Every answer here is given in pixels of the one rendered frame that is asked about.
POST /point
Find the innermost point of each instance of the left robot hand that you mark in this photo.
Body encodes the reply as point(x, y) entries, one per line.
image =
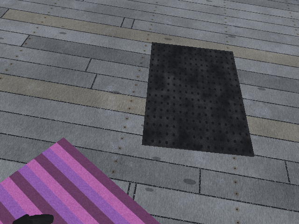
point(35, 219)

